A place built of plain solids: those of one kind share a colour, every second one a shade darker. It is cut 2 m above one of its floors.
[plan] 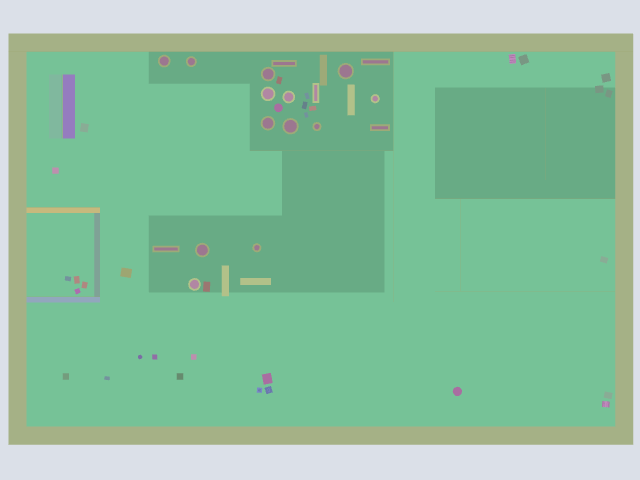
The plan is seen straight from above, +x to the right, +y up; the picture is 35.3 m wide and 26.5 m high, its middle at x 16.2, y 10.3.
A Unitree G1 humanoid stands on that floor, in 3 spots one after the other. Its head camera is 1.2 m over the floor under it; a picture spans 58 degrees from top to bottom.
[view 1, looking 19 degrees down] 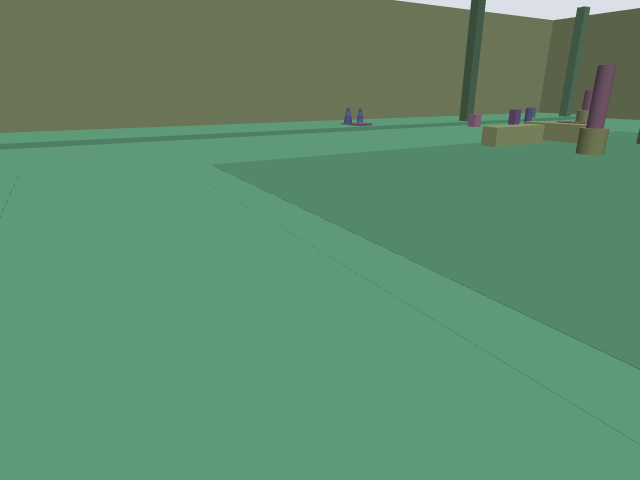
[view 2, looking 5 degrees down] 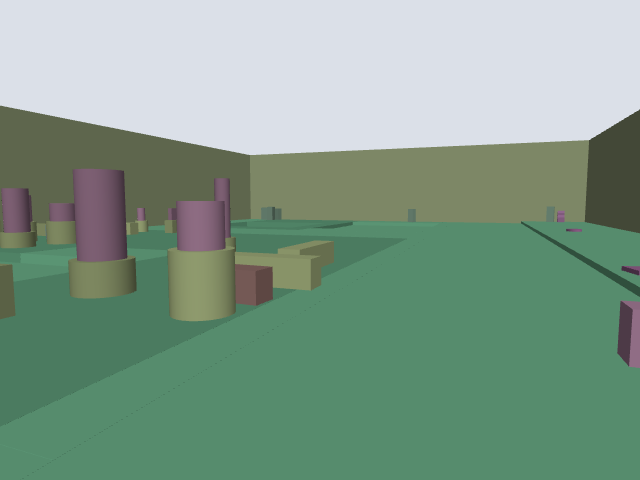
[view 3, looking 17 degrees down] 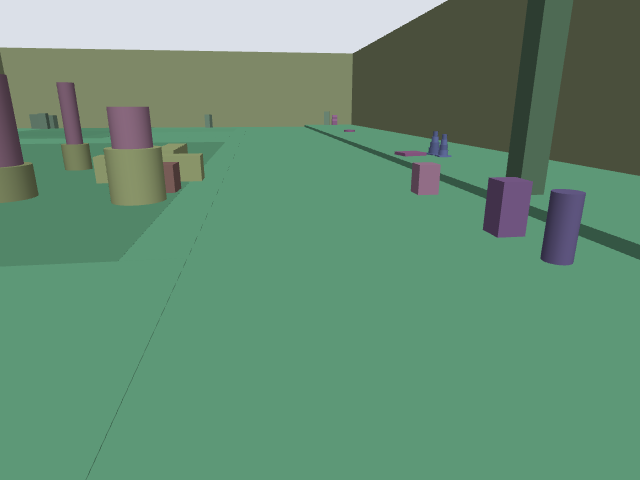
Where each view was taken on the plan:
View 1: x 21.86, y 14.81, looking -120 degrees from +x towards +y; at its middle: floor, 3.69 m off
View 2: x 5.40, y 5.00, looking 21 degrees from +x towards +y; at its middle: floor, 13.77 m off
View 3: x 3.22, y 6.23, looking -8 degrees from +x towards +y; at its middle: floor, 4.10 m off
